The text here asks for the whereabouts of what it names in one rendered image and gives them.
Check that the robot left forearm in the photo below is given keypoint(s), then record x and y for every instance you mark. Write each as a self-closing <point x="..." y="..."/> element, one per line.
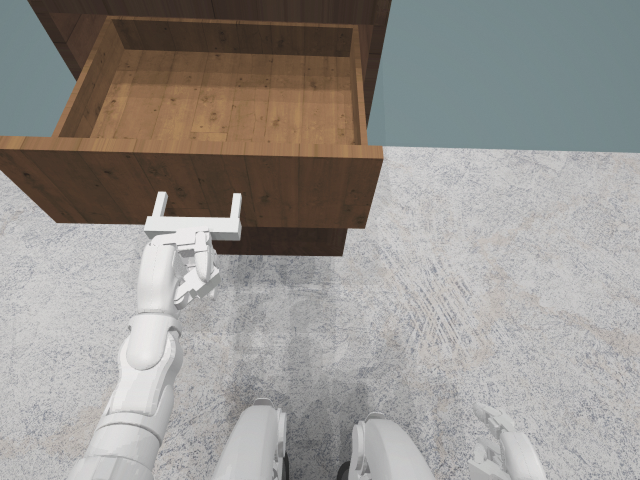
<point x="132" y="427"/>

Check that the right robot shin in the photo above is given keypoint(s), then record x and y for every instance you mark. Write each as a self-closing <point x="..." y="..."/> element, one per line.
<point x="353" y="474"/>

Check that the robot right hand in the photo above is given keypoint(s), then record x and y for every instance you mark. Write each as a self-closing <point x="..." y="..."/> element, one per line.
<point x="514" y="459"/>

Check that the drawer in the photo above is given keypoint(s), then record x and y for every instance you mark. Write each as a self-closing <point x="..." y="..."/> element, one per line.
<point x="201" y="109"/>

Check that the robot left thigh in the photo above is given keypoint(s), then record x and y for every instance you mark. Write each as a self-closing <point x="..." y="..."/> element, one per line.
<point x="258" y="438"/>

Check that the handle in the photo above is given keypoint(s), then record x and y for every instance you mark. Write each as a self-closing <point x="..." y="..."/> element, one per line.
<point x="220" y="228"/>

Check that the cabinet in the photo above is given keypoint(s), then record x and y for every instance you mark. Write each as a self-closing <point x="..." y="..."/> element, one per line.
<point x="74" y="25"/>

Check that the robot left hand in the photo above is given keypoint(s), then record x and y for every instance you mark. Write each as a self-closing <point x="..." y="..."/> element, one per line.
<point x="162" y="269"/>

